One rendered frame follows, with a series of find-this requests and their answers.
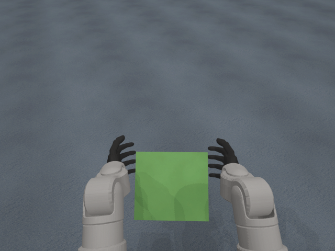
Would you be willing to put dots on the right robot forearm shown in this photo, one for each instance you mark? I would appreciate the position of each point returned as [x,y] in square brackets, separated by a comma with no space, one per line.
[253,209]

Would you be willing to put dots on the left robot hand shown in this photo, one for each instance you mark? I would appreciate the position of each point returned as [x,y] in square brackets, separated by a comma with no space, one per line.
[116,148]

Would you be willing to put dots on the right robot hand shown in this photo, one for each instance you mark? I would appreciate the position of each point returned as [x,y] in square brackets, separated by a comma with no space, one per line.
[227,158]

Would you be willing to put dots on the carton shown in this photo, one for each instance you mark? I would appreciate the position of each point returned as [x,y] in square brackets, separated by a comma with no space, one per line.
[171,186]

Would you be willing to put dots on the left robot forearm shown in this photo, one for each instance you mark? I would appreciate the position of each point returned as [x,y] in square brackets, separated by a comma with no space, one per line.
[103,209]

